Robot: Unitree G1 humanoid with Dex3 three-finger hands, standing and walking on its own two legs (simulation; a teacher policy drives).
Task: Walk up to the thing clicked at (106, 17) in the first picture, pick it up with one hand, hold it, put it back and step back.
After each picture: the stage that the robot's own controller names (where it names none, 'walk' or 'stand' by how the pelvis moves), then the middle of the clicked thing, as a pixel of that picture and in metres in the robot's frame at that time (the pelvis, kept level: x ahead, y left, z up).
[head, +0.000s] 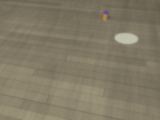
stand; (105, 15) +1.99 -0.24 -0.72
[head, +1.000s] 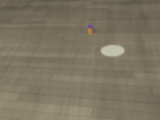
walk; (90, 29) +1.87 +0.13 -0.70
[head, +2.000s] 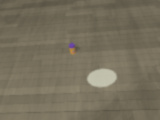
walk; (72, 48) +1.30 +0.30 -0.72
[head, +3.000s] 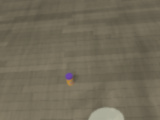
walk; (69, 79) +0.88 +0.26 -0.72
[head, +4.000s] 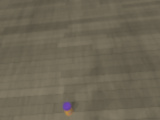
walk; (68, 108) +0.57 +0.24 -0.71
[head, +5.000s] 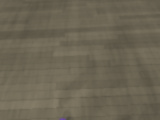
stand; out of the picture +0.46 +0.21 -0.71
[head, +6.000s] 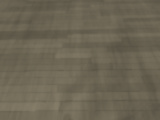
walk; out of the picture +0.44 +0.21 -0.72
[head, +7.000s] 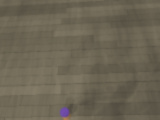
walk; (65, 114) +0.38 +0.20 -0.70
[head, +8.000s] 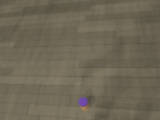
walk; (84, 104) +0.47 +0.17 -0.68
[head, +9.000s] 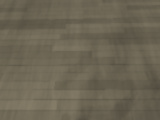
stand; out of the picture +0.32 +0.22 -0.69
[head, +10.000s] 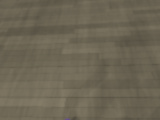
walk; out of the picture +0.42 +0.24 -0.70
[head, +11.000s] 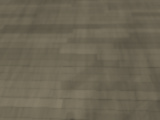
stand; out of the picture +0.40 +0.20 -0.69
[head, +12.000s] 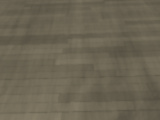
stand; out of the picture +0.34 +0.18 -0.72
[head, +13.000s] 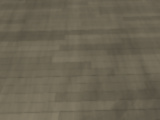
stand; out of the picture +0.30 +0.18 -0.72
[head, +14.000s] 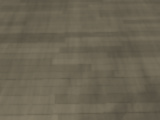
stand; out of the picture +0.29 +0.17 -0.72
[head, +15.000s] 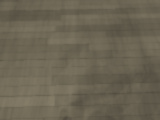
go down; out of the picture +0.31 +0.19 -0.69
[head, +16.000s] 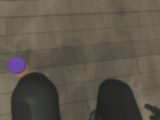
go down; (19, 67) +0.36 +0.29 -0.30
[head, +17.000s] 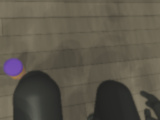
close in; (15, 69) +0.34 +0.30 -0.29
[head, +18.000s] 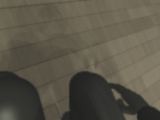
close in; out of the picture +0.30 +0.33 -0.23
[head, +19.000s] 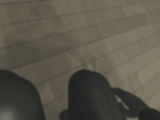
lift; out of the picture +0.30 +0.34 -0.22
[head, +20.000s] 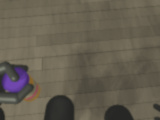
lift; (23, 85) +0.30 +0.24 -0.02
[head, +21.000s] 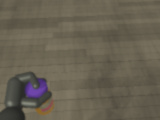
hold; (40, 97) +0.30 +0.18 -0.01
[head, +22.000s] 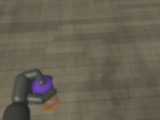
hold; (46, 94) +0.32 +0.16 -0.01
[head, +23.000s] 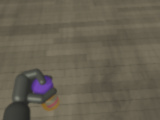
hold; (46, 94) +0.32 +0.17 -0.01
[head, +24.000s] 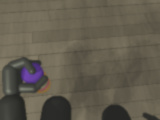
crouch; (37, 78) +0.34 +0.21 -0.09
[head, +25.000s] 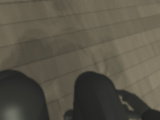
lower; out of the picture +0.31 +0.33 -0.23
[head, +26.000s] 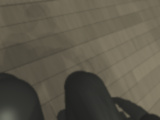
lower; out of the picture +0.32 +0.34 -0.23
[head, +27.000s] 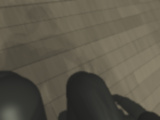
lower; out of the picture +0.32 +0.34 -0.22
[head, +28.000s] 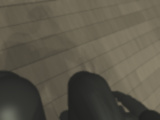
lower; out of the picture +0.31 +0.35 -0.21
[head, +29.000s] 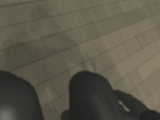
lower; out of the picture +0.30 +0.35 -0.21
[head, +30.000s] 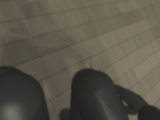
withdraw; out of the picture +0.28 +0.34 -0.21
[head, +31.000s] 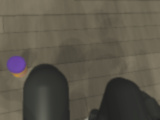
stand; (18, 67) +0.34 +0.30 -0.29
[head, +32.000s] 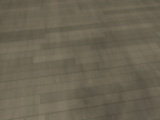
stand; out of the picture +0.27 +0.21 -0.65
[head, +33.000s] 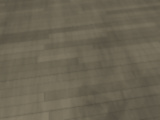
stand; out of the picture +0.30 +0.23 -0.66
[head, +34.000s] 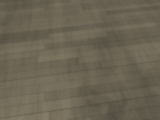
stand; out of the picture +0.29 +0.22 -0.66
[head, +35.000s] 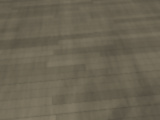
stand; out of the picture +0.31 +0.21 -0.72
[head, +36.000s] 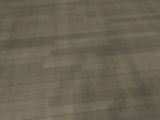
stand; out of the picture +0.29 +0.22 -0.72
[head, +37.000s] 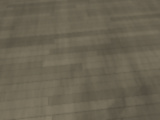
walk; out of the picture +0.28 +0.22 -0.72
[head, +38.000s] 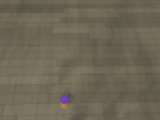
walk; (64, 101) +0.52 +0.17 -0.71
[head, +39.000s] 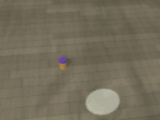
walk; (63, 63) +0.87 +0.23 -0.70
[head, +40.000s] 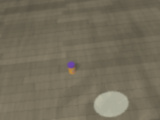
stand; (71, 68) +0.92 +0.22 -0.70
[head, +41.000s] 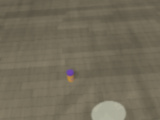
stand; (70, 75) +0.90 +0.20 -0.72
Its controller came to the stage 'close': yes
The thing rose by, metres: 0.69
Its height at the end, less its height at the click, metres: +0.00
